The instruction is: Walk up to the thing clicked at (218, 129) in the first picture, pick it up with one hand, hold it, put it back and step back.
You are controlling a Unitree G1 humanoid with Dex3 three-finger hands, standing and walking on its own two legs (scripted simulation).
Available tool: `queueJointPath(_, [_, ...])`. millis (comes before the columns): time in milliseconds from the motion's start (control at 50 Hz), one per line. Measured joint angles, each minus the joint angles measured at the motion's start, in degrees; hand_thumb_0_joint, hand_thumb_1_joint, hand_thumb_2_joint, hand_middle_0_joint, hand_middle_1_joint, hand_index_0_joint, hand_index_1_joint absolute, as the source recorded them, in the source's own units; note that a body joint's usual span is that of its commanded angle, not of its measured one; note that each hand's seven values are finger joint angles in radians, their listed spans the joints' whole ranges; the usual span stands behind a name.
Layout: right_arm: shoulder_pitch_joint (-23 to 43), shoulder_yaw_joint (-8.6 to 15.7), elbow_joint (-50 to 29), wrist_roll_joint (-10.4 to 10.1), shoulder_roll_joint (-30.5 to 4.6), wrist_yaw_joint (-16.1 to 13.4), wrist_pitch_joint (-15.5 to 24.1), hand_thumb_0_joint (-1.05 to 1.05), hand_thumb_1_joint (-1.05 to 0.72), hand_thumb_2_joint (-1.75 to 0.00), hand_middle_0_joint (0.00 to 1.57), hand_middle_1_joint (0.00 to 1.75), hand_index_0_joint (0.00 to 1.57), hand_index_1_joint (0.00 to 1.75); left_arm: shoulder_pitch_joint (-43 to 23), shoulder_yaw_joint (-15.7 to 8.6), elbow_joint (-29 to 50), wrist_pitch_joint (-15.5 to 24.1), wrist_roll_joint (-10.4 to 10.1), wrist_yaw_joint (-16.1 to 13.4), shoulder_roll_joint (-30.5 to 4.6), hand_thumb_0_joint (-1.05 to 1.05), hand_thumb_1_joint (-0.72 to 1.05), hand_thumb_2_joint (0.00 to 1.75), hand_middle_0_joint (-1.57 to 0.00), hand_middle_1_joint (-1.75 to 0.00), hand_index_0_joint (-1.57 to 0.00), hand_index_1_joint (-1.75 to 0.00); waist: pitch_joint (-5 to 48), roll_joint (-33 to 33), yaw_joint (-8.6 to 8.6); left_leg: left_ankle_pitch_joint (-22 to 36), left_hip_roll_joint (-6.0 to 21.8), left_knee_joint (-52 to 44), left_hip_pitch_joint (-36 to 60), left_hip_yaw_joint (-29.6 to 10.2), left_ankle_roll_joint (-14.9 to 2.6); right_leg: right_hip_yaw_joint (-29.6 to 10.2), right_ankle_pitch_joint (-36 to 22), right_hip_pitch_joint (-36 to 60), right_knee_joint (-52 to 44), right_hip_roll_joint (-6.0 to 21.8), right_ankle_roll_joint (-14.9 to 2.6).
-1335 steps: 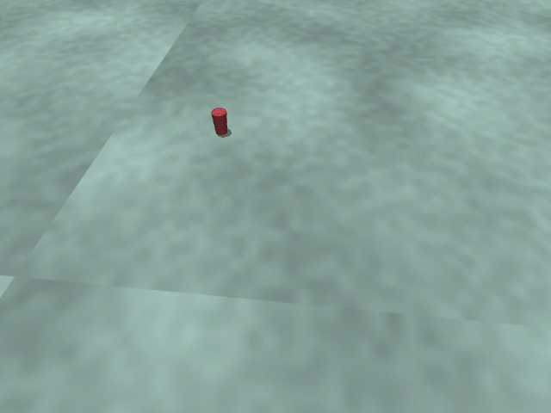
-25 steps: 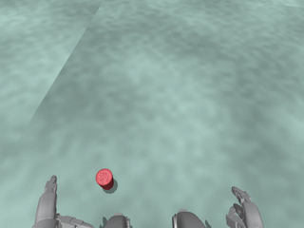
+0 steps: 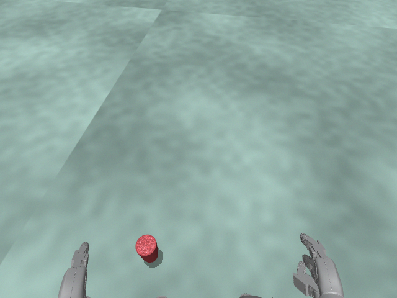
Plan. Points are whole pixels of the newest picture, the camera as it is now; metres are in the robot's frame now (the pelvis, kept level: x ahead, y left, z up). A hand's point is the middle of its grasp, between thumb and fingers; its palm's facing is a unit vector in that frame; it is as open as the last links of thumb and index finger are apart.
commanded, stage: home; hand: left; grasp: from the side
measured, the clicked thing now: (148, 250) +0.41 +0.22 -0.65
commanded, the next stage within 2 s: stand in 1.32 s
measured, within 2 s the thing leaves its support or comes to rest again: neither
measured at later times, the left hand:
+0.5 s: hand (116, 287) +0.17 +0.17 -0.06, palm faces +0.09 -0.95 -0.29, open 17.6 cm
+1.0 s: hand (113, 289) +0.17 +0.17 -0.06, palm faces +0.10 -0.95 -0.29, open 17.4 cm
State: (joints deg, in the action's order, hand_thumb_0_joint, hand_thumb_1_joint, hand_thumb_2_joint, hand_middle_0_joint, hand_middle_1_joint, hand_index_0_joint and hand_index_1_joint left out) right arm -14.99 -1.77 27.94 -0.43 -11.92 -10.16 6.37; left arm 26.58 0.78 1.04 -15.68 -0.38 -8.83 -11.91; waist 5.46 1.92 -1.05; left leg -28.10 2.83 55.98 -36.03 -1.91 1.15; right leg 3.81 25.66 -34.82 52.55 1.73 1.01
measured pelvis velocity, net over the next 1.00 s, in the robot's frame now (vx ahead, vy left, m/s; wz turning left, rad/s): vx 0.00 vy -0.01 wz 0.00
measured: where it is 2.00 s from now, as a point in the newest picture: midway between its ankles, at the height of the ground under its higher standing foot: outside the picture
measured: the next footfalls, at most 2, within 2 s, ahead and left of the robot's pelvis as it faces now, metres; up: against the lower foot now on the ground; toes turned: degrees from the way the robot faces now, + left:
none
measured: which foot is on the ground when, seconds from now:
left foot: down 0.00-1.00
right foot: down 0.00-1.00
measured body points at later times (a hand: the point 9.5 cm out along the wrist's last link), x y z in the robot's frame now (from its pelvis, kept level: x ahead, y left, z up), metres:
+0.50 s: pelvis +0.00 -0.01 +0.00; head +0.03 -0.01 +0.45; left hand +0.16 +0.22 -0.04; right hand +0.16 -0.26 -0.07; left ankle +0.00 +0.13 -0.69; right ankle +0.01 -0.13 -0.69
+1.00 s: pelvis +0.00 -0.01 +0.00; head +0.03 -0.01 +0.45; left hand +0.16 +0.22 -0.04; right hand +0.16 -0.25 -0.07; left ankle +0.00 +0.13 -0.69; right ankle +0.01 -0.13 -0.69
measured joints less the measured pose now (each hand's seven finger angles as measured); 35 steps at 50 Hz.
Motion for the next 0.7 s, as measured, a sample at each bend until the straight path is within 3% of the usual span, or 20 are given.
queueJointPath(700, [-0.15,0.58,1.66,-0.05,-0.23,-0.1,0.56,0.01,-0.9,-0.9,0.21,0.3,0.21,0.3,-0.74,-0.15,-2.33,0.36,0.03,0.89,0.51,-0.01,-0.55,0.04,-0.05,-0.05,-0.06,-0.05,0.0,-0.03,-0.28,0.79,0.4,-1.8,1.55,0.02,0.83,-0.02,-0.19,0.9,-0.64,-0.44,-0.82])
